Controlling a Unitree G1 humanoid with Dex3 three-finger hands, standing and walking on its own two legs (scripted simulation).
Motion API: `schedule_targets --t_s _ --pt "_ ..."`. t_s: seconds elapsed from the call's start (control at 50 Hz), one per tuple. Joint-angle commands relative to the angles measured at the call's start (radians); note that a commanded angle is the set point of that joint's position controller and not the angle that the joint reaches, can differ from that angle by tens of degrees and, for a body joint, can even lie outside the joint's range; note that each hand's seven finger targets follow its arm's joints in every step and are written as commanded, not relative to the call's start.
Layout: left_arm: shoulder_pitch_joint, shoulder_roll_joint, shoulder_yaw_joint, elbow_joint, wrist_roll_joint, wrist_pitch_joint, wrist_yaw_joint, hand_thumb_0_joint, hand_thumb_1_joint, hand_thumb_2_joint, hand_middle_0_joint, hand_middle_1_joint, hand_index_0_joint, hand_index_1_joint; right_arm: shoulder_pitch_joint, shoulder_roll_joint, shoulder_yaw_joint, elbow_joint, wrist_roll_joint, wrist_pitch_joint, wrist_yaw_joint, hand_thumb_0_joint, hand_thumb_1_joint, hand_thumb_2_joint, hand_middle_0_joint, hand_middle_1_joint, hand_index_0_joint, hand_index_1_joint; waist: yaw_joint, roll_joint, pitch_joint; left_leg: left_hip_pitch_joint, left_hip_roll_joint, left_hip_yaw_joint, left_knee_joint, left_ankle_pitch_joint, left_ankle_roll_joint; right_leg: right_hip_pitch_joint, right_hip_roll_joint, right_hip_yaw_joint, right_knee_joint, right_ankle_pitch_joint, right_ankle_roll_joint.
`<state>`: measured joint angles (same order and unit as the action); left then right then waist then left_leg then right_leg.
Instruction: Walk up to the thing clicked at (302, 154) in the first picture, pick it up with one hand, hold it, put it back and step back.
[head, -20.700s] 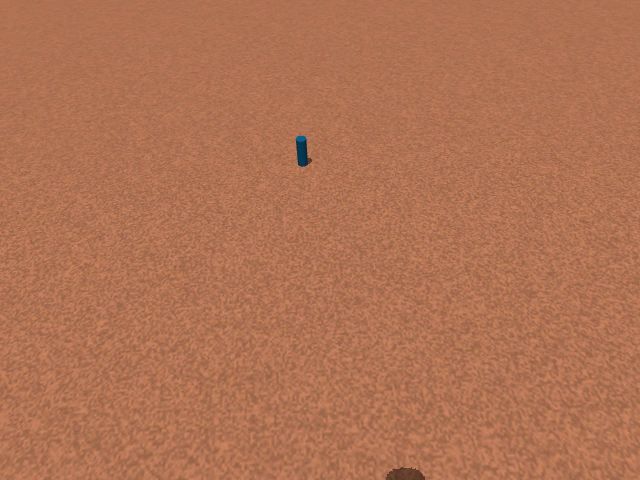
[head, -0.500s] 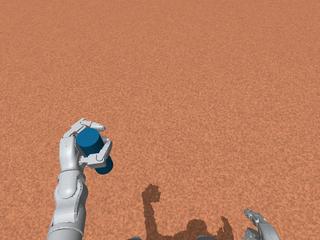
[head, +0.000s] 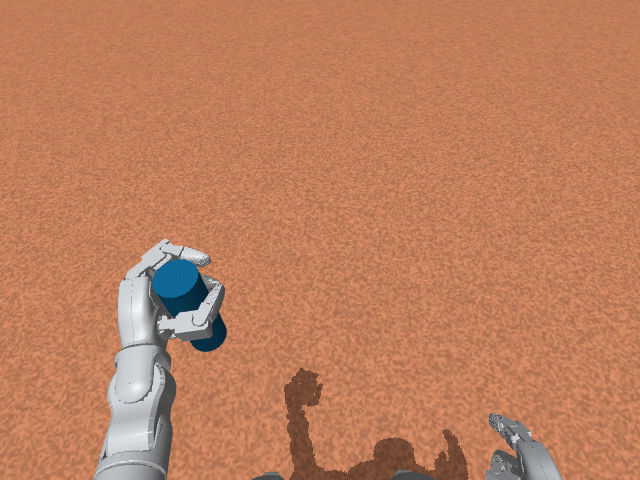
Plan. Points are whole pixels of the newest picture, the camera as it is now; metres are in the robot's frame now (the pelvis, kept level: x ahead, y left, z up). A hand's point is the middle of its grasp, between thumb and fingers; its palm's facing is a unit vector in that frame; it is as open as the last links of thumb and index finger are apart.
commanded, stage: hold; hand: left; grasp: from the side
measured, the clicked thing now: (194, 309) +0.33 +0.18 +0.03
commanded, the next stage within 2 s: crouch in 0.04 s
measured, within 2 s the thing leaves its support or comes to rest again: neither
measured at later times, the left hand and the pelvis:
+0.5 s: hand (200, 318) +0.33 +0.18 +0.00, palm faces +0.20 -0.98 +0.01, open 7.0 cm; pelvis -0.01 +0.00 -0.03, yaw +0 degrees
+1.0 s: hand (220, 362) +0.36 +0.21 -0.25, palm faces +0.20 -0.98 -0.03, open 7.0 cm; pelvis -0.06 +0.00 -0.23, yaw -2 degrees
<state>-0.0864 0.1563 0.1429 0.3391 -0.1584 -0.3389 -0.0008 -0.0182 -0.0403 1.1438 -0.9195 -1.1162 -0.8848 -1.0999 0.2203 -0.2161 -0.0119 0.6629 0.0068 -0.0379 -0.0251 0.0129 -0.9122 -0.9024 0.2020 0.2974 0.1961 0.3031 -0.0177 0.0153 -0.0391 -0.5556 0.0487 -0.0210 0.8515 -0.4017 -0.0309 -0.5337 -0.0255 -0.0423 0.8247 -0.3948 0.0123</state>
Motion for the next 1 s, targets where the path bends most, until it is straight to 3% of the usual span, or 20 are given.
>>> schedule_targets --t_s 0.0,0.08,0.14,0.22,0.3,0.36,0.42,0.52,0.56,0.58,0.6,0.62,0.66,0.72,0.76,0.8,0.82,0.9,0.92,0.98 --pt "-0.259 0.13 0.051 -0.216 -0.005 -0.073 0.004 0.0 0.424 1.195 -1.235 -1.333 -1.252 -1.326 -0.034 -0.129 -0.044 -0.124 -0.002 -0.042 -0.009 0.0 -0.903 -0.902 0.2 0.3 0.2 0.3 -0.004 0.011 -0.269 0.134 -0.034 0.016 -0.117 0.217 0.027 0.113 0.032 -0.004 -0.109 0.254 -0.017" --pt "-0.262 0.133 0.07 -0.186 -0.014 -0.064 -0.003 0.0 0.421 1.206 -1.251 -1.341 -1.266 -1.335 -0.048 -0.129 -0.045 -0.137 0.001 -0.041 -0.009 0.0 -0.901 -0.902 0.199 0.3 0.2 0.3 -0.004 -0.024 -0.233 0.096 -0.035 0.018 -0.112 0.187 0.033 0.101 0.029 -0.001 -0.124 0.23 -0.012" --pt "-0.253 0.108 0.032 -0.22 -0.015 -0.063 -0.015 0.0 0.38 1.218 -1.292 -1.365 -1.307 -1.358 -0.048 -0.123 -0.042 -0.143 0.0 -0.042 -0.009 0.0 -0.882 -0.9 0.199 0.3 0.2 0.3 -0.005 -0.025 -0.26 0.117 -0.04 0.025 -0.108 0.207 0.034 0.13 0.023 0.007 -0.132 0.258 -0.007" --pt "-0.243 0.108 0.053 -0.161 -0.008 -0.063 -0.004 0.0 0.348 1.181 -1.304 -1.355 -1.322 -1.345 -0.044 -0.13 -0.05 -0.136 -0.002 -0.043 -0.004 0.0 -0.879 -0.9 0.199 0.299 0.199 0.299 -0.011 -0.035 -0.216 0.081 -0.035 0.018 -0.104 0.19 0.034 0.085 0.029 -0.003 -0.112 0.236 -0.013" --pt "-0.276 0.094 0.077 -0.116 -0.012 -0.098 0.013 0.0 0.331 1.197 -1.3 -1.364 -1.319 -1.354 -0.043 -0.124 -0.051 -0.129 -0.01 -0.045 0.002 0.0 -0.879 -0.901 0.199 0.299 0.199 0.299 -0.025 -0.05 -0.194 0.019 -0.036 0.017 -0.07 0.131 0.04 0.011 0.026 0.001 -0.087 0.186 -0.012" --pt "-0.277 0.099 0.077 -0.043 0.008 -0.143 0.015 0.0 0.366 1.197 -1.287 -1.359 -1.308 -1.347 -0.036 -0.128 -0.059 -0.117 -0.018 -0.049 0.011 0.0 -0.874 -0.899 0.199 0.299 0.199 0.299 -0.027 -0.035 -0.207 -0.03 -0.037 0.013 -0.027 0.118 0.037 -0.037 0.024 0.002 -0.033 0.17 -0.017" --pt "-0.325 0.139 0.107 0.028 0.028 -0.204 0.008 0.0 0.348 1.195 -1.272 -1.345 -1.288 -1.337 -0.026 -0.136 -0.07 -0.099 -0.027 -0.052 0.017 0.0 -0.877 -0.9 0.199 0.3 0.199 0.3 -0.035 -0.037 -0.25 -0.109 -0.041 0.02 0.052 0.089 0.041 -0.111 0.018 0.018 0.032 0.155 -0.018" --pt "-0.421 0.147 0.128 0.162 0.01 -0.331 -0.026 0.0 0.345 1.198 -1.304 -1.374 -1.321 -1.366 -0.018 -0.147 -0.074 -0.088 -0.039 -0.066 0.04 0.0 -0.888 -0.901 0.199 0.3 0.2 0.3 -0.055 -0.016 -0.358 -0.302 -0.043 0.001 0.229 0.006 0.041 -0.31 0.023 0.016 0.215 0.067 -0.025" --pt "-0.437 0.167 0.145 0.213 0.009 -0.379 -0.033 0.0 0.338 1.191 -1.295 -1.36 -1.308 -1.355 -0.025 -0.153 -0.069 -0.088 -0.043 -0.071 0.048 0.0 -0.889 -0.902 0.199 0.3 0.2 0.3 -0.043 0.025 -0.42 -0.376 -0.044 -0.006 0.314 -0.007 0.037 -0.413 0.025 0.015 0.307 0.042 -0.031" --pt "-0.452 0.159 0.127 0.232 0.012 -0.399 -0.041 0.0 0.34 1.181 -1.285 -1.345 -1.298 -1.34 -0.023 -0.162 -0.07 -0.09 -0.045 -0.071 0.052 0.0 -0.888 -0.901 0.199 0.3 0.199 0.3 -0.045 0.038 -0.459 -0.391 -0.041 -0.018 0.348 0.005 0.036 -0.477 0.029 0.006 0.353 0.039 -0.035" --pt "-0.474 0.193 0.152 0.234 0.012 -0.419 -0.044 0.0 0.356 1.173 -1.276 -1.335 -1.289 -1.329 -0.028 -0.169 -0.071 -0.092 -0.047 -0.071 0.053 0.0 -0.888 -0.901 0.198 0.3 0.199 0.3 -0.036 0.059 -0.487 -0.421 -0.04 -0.021 0.384 -0.005 0.033 -0.512 0.027 0.012 0.39 0.023 -0.035" --pt "-0.471 0.176 0.138 0.255 0.013 -0.432 -0.049 0.0 0.36 1.179 -1.286 -1.336 -1.296 -1.333 -0.027 -0.169 -0.066 -0.098 -0.048 -0.069 0.057 0.0 -0.886 -0.901 0.198 0.3 0.199 0.3 -0.036 0.048 -0.525 -0.446 -0.039 -0.024 0.415 0.009 0.034 -0.539 0.029 0.011 0.42 0.029 -0.037" --pt "-0.508 0.215 0.167 0.255 0.01 -0.458 -0.063 0.0 0.343 1.198 -1.288 -1.34 -1.294 -1.341 -0.022 -0.184 -0.064 -0.098 -0.049 -0.061 0.063 0.0 -0.882 -0.901 0.198 0.3 0.199 0.3 -0.028 0.069 -0.577 -0.494 -0.039 -0.032 0.468 0.023 0.03 -0.601 0.03 0.009 0.487 0.025 -0.041" --pt "-0.543 0.254 0.201 0.287 0.007 -0.475 -0.079 0.0 0.326 1.203 -1.3 -1.346 -1.303 -1.35 -0.019 -0.197 -0.062 -0.094 -0.054 -0.048 0.068 0.0 -0.891 -0.904 0.198 0.3 0.199 0.3 -0.023 0.079 -0.643 -0.554 -0.038 -0.036 0.548 0.061 0.03 -0.674 0.034 0.003 0.579 0.042 -0.045" --pt "-0.586 0.247 0.209 0.304 0.001 -0.479 -0.081 0.0 0.361 1.208 -1.294 -1.341 -1.297 -1.344 -0.009 -0.206 -0.064 -0.082 -0.059 -0.04 0.072 0.0 -0.898 -0.906 0.198 0.299 0.199 0.299 -0.03 0.095 -0.679 -0.575 -0.035 -0.043 0.599 0.09 0.029 -0.747 0.035 -0.005 0.643 0.054 -0.049" --pt "-0.616 0.292 0.256 0.301 -0.009 -0.485 -0.087 0.0 0.348 1.197 -1.28 -1.321 -1.28 -1.327 -0.009 -0.218 -0.064 -0.078 -0.061 -0.03 0.073 0.0 -0.905 -0.909 0.198 0.299 0.199 0.299 -0.024 0.098 -0.716 -0.613 -0.036 -0.043 0.649 0.098 0.032 -0.778 0.036 -0.003 0.689 0.058 -0.051" --pt "-0.594 0.276 0.253 0.347 -0.009 -0.482 -0.092 0.0 0.377 1.223 -1.277 -1.329 -1.277 -1.336 0.003 -0.214 -0.062 -0.066 -0.063 -0.026 0.074 0.0 -0.901 -0.908 0.198 0.299 0.199 0.299 -0.037 0.068 -0.743 -0.651 -0.037 -0.038 0.693 0.134 0.038 -0.769 0.036 -0.001 0.712 0.096 -0.046" --pt "-0.639 0.274 0.24 0.434 0.002 -0.487 -0.131 0.0 0.392 1.232 -1.288 -1.346 -1.292 -1.35 0.012 -0.224 -0.061 -0.03 -0.073 -0.017 0.082 0.0 -0.907 -0.909 0.199 0.299 0.199 0.299 -0.073 0.052 -0.716 -0.765 -0.039 -0.04 0.789 0.075 0.042 -0.893 0.038 -0.003 0.796 0.051 -0.048" --pt "-0.665 0.311 0.279 0.456 0.006 -0.491 -0.135 0.0 0.385 1.23 -1.281 -1.34 -1.284 -1.345 0.005 -0.224 -0.061 -0.029 -0.077 -0.015 0.082 0.0 -0.904 -0.908 0.199 0.3 0.199 0.3 -0.07 0.036 -0.701 -0.824 -0.038 -0.037 0.812 0.019 0.044 -0.912 0.036 0.003 0.808 0.006 -0.045" --pt "-0.72 0.331 0.296 0.485 0.006 -0.508 -0.146 0.0 0.377 1.246 -1.287 -1.365 -1.294 -1.367 0.0 -0.224 -0.051 -0.03 -0.088 -0.013 0.088 0.0 -0.898 -0.906 0.199 0.3 0.199 0.3 -0.074 0.033 -0.715 -0.927 -0.04 -0.026 0.881 -0.056 0.042 -0.942 0.032 0.012 0.86 -0.056 -0.042"
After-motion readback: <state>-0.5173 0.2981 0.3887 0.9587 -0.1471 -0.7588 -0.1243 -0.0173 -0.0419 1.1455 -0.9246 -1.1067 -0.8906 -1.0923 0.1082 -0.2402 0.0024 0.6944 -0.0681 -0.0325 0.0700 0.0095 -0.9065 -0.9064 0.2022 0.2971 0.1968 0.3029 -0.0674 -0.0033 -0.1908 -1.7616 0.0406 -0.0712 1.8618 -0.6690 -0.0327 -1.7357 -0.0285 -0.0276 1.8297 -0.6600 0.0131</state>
